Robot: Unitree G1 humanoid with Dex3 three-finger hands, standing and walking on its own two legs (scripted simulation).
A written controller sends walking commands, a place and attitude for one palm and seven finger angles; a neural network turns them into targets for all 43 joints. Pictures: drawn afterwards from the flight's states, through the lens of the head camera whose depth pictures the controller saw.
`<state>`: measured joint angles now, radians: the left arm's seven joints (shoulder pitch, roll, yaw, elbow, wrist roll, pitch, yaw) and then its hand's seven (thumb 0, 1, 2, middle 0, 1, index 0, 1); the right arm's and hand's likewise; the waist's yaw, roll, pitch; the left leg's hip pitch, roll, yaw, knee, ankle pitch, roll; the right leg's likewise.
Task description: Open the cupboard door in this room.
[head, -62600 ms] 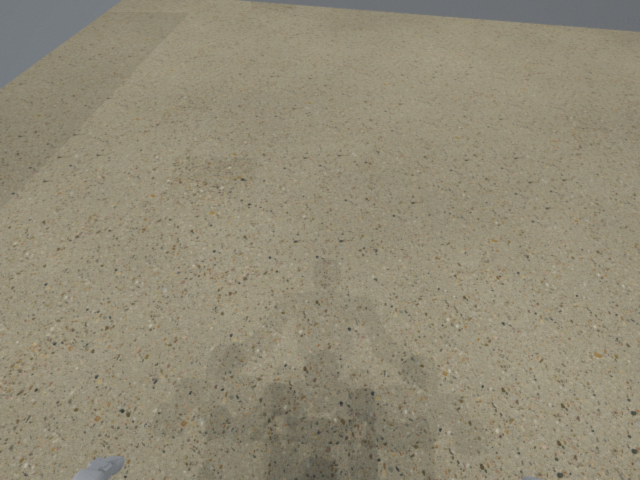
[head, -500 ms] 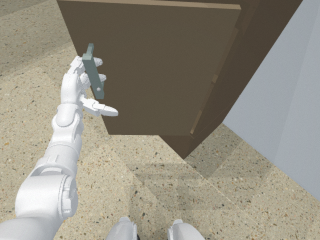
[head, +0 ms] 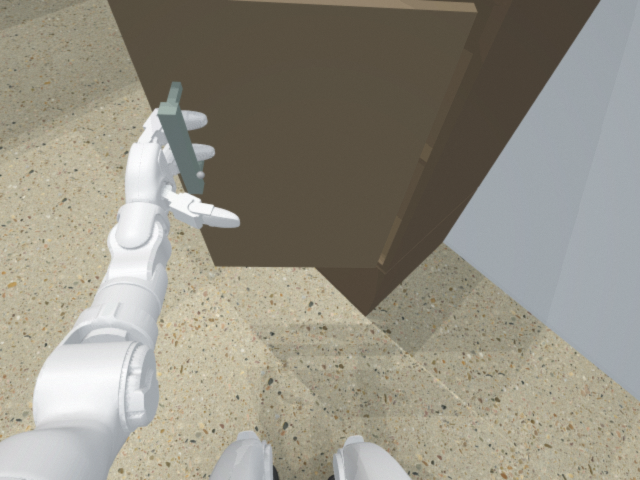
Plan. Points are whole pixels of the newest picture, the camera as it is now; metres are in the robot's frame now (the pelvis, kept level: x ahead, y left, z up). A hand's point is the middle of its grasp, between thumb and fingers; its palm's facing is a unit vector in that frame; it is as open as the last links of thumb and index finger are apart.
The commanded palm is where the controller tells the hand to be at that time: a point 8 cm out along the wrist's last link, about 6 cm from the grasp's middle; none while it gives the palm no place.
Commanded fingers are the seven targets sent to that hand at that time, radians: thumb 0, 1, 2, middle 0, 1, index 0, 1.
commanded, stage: slide the fingers in behind the handle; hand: left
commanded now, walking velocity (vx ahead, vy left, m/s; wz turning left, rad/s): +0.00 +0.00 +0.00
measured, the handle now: (186, 142) +0.54 +0.15 +0.07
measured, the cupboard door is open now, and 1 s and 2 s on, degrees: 47 48 90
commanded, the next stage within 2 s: close the thumb around the handle in 0.04 s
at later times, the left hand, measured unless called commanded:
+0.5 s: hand (197, 172) +0.49 +0.13 +0.07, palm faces -0.04 -1.00 -0.01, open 10.3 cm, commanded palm +0.46 +0.18 +0.07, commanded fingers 0.00 0.56 0.76 -0.38 -1.31 -0.38 -1.31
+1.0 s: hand (201, 177) +0.48 +0.12 +0.07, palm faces -0.03 -1.00 -0.01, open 5.6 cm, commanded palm +0.44 +0.17 +0.07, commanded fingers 0.00 0.90 0.90 -0.40 -1.35 -0.40 -1.35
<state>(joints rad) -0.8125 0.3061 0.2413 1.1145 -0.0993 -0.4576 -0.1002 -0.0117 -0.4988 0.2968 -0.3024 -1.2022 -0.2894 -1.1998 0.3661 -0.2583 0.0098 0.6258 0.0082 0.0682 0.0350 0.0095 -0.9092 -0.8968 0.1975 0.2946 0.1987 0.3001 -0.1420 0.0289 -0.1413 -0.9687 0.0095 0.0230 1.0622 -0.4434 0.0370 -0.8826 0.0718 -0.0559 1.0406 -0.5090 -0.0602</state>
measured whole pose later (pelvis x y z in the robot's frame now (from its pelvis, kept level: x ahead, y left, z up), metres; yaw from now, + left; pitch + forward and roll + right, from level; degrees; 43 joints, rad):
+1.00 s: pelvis +0.01 +0.01 +0.00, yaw -1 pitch +20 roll -2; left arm -0.76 0.27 0.23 1.06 -0.10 -0.46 -0.06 0.02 0.77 0.82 -0.37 -1.35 -0.36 -1.35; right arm 0.37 -0.25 0.00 0.62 0.00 0.08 0.05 0.01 -0.91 -0.90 0.20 0.29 0.20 0.30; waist -0.14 0.04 -0.15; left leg -0.95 0.01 0.04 1.06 -0.45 0.05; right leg -0.86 0.07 -0.04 1.03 -0.51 -0.05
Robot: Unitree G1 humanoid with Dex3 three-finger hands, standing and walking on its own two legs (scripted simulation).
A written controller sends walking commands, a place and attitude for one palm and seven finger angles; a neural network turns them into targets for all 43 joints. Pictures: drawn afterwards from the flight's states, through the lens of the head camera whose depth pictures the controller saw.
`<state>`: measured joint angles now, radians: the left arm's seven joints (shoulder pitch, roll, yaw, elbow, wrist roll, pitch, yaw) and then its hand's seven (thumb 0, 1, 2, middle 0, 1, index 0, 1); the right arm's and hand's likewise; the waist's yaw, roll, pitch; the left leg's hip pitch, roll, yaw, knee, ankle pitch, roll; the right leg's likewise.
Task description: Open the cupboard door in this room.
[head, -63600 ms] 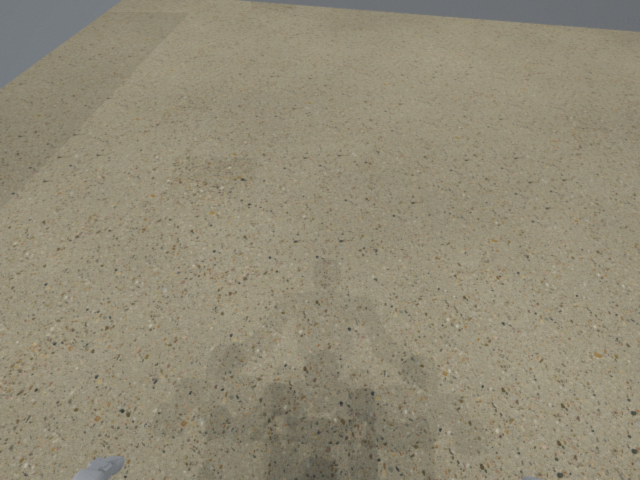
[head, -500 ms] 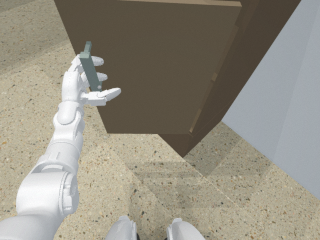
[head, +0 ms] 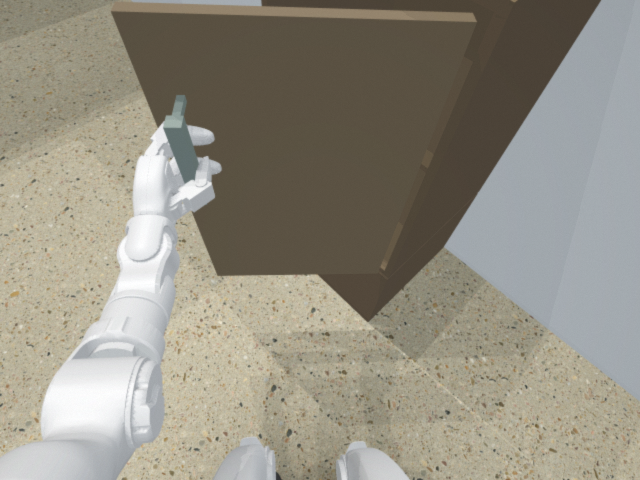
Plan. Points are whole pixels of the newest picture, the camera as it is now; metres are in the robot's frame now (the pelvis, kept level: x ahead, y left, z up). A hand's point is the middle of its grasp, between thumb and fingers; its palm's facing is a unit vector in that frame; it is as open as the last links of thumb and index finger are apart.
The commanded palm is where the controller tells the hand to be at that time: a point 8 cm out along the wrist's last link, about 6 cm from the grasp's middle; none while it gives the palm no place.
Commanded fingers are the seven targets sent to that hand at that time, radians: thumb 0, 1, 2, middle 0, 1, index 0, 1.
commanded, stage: pull the door open along its arc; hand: left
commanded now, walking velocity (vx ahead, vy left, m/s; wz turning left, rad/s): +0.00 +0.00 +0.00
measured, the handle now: (190, 154) +0.52 +0.14 +0.07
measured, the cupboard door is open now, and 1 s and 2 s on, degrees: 48 90 89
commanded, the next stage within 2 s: open thumb and fingers to let go in 0.96 s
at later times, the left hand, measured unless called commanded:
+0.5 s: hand (239, 281) +0.33 +0.07 +0.07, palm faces +0.13 -0.99 +0.06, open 6.0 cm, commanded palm +0.27 +0.15 +0.07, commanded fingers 0.00 0.90 0.90 -0.40 -1.35 -0.40 -1.35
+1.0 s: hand (306, 345) +0.26 +0.00 +0.07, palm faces +0.27 -0.96 -0.03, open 6.0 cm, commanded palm +0.20 +0.05 +0.07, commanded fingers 0.00 0.90 0.90 -0.40 -1.35 -0.40 -1.35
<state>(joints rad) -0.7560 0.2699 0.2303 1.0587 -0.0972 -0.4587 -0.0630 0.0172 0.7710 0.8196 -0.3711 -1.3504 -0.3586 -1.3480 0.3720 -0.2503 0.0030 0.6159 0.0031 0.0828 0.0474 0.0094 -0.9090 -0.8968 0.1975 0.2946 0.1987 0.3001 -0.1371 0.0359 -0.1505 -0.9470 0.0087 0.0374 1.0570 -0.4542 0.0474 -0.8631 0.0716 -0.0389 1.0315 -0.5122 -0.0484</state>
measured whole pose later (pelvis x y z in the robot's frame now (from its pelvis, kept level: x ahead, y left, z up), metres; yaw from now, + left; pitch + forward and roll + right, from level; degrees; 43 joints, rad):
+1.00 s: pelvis +0.03 -0.07 +0.02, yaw +3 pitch +11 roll +3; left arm 0.41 -0.05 -0.28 -0.07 0.05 -0.24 0.42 0.02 0.68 0.71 -0.31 -1.28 -0.37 -1.34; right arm 0.24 -0.20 0.03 0.48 -0.03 0.02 0.05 0.02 -0.91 -0.90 0.20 0.29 0.20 0.30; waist -0.04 0.03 -0.17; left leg -0.67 -0.01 -0.04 0.93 -0.43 -0.03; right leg -0.60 0.08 -0.07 0.96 -0.55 -0.13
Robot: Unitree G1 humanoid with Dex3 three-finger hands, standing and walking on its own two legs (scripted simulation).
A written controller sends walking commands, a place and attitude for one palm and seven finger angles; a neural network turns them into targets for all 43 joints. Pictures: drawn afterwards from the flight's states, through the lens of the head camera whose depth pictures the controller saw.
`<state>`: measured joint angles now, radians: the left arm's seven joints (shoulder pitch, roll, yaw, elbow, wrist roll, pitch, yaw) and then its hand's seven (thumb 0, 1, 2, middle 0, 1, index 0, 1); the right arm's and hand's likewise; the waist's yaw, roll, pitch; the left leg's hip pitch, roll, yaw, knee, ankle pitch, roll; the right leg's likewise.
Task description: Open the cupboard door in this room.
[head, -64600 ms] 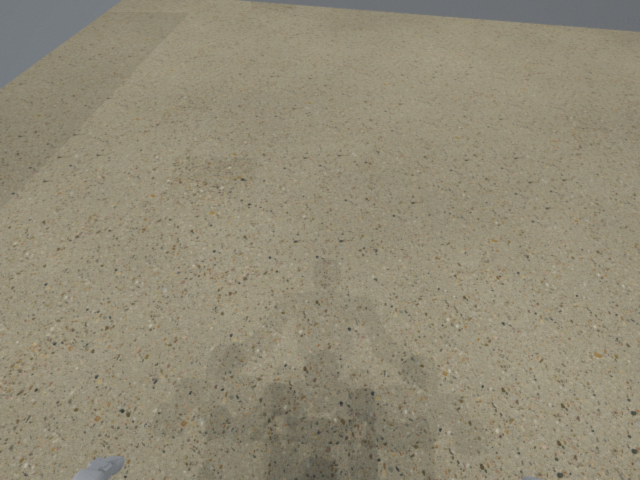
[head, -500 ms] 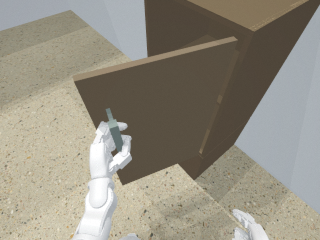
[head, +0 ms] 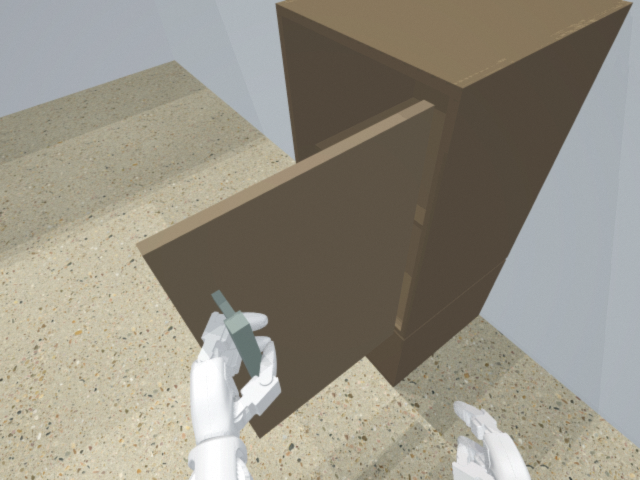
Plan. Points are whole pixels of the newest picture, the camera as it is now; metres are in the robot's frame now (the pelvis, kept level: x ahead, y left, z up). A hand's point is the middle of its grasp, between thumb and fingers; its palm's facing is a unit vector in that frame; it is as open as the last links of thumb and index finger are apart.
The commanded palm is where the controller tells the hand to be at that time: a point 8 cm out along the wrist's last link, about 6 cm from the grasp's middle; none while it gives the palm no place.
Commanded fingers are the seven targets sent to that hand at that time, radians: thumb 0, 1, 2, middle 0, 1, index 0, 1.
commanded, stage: open thumb and fingers to let go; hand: left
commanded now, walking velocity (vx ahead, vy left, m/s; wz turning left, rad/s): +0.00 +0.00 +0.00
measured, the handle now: (241, 340) +0.28 +0.10 +0.05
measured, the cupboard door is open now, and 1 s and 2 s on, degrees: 90 89 90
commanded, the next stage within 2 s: slide the hand sideways off the handle in 0.88 s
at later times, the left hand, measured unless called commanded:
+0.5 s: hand (270, 377) +0.24 +0.06 +0.05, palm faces +0.31 -0.95 -0.01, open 11.1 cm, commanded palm +0.19 +0.12 +0.05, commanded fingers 0.00 -0.50 0.30 -0.29 -1.15 -0.29 -1.15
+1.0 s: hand (265, 379) +0.24 +0.07 +0.05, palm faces +0.18 -0.98 -0.01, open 15.1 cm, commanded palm +0.20 +0.12 +0.05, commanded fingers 0.00 -0.50 0.30 -0.15 -0.30 -0.15 -0.30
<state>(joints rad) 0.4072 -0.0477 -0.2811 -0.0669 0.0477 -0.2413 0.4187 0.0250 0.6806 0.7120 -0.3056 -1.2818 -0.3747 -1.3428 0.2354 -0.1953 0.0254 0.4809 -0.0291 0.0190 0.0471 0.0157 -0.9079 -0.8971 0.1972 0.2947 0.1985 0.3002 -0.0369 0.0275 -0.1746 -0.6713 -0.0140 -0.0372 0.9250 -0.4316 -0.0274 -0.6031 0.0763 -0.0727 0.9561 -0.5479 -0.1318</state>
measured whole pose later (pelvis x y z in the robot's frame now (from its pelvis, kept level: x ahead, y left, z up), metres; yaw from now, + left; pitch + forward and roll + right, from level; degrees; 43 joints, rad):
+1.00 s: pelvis -0.03 +0.02 -0.01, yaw -1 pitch +11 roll +2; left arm 0.24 -0.05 -0.31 0.06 0.05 -0.28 0.47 -0.01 -0.50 0.30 -0.31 -0.53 -0.32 -0.56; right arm 0.21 -0.20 0.01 0.52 -0.04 -0.02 0.02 0.02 -0.91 -0.90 0.20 0.29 0.20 0.30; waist -0.02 0.05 -0.16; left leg -0.75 -0.04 -0.07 0.98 -0.43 -0.03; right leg -0.69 0.07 -0.07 1.02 -0.53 -0.11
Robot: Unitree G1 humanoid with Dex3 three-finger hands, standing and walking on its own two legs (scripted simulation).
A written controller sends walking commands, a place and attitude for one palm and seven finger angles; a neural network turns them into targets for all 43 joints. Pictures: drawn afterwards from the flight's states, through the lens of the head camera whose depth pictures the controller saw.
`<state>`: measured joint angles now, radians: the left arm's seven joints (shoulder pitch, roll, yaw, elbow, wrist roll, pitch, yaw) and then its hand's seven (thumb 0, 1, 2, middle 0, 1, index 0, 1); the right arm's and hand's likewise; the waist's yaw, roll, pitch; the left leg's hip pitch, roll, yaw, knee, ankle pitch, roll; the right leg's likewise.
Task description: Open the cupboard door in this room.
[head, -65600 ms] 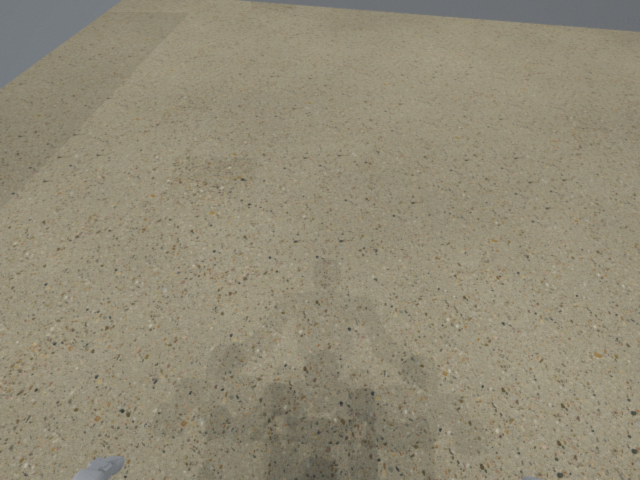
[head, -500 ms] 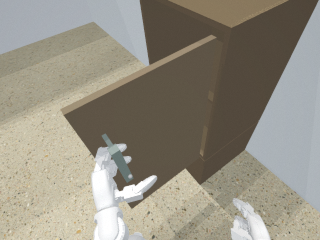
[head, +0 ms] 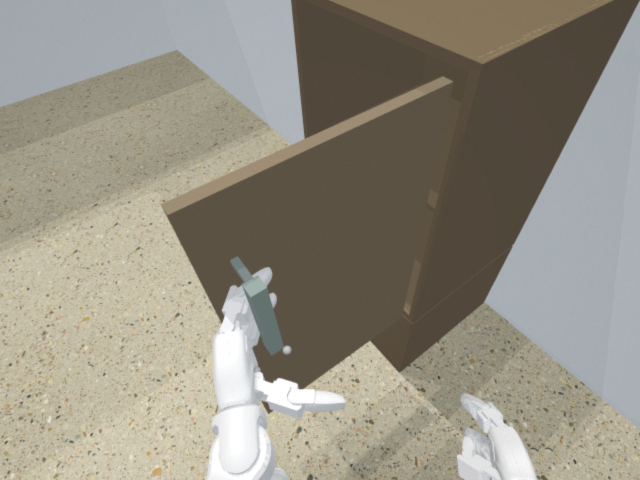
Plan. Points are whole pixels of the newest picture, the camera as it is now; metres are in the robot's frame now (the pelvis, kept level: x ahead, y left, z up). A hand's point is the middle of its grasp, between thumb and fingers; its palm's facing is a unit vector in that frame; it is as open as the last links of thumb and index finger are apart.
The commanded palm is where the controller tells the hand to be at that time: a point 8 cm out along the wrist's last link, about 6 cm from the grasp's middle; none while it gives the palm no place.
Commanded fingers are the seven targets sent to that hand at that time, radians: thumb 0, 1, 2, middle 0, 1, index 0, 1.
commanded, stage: slide the hand sideways off the handle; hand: left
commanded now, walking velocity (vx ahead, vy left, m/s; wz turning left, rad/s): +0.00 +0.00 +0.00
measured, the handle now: (257, 308) +0.32 +0.09 +0.06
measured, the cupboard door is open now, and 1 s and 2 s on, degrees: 89 90 90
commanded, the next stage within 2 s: draw the hand back to the body in 1.18 s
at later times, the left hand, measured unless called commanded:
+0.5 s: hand (253, 388) +0.22 +0.08 +0.06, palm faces -0.18 -0.98 +0.03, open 16.2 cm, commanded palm +0.19 +0.13 +0.06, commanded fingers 0.00 -0.50 0.30 -0.15 -0.30 -0.15 -0.30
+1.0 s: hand (206, 423) +0.18 +0.12 +0.06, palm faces -0.07 -1.00 +0.02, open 16.1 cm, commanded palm +0.15 +0.17 +0.06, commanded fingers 0.00 -0.50 0.30 -0.15 -0.30 -0.15 -0.30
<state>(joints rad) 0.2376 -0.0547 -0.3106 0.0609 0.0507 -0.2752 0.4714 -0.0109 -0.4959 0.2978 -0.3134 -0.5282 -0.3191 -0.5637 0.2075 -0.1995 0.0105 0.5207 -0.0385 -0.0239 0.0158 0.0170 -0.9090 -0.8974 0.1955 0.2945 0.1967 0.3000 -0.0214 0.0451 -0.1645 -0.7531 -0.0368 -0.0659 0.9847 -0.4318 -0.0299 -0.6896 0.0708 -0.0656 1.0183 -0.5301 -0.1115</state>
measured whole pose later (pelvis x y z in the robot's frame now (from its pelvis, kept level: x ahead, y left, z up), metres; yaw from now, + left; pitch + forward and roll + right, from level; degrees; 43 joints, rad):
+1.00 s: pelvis +0.01 +0.06 -0.02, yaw -2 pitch +13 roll -1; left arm 0.66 0.09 -0.31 -0.35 0.03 -0.33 0.10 -0.02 -0.47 0.31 -0.16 -0.30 -0.16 -0.31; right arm 0.27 -0.21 0.03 0.30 0.01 0.04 0.05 0.02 -0.91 -0.90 0.20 0.29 0.20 0.30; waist 0.00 0.04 -0.16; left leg -0.85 -0.06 -0.01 1.14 -0.51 0.05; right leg -0.76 0.05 -0.02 1.12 -0.58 -0.03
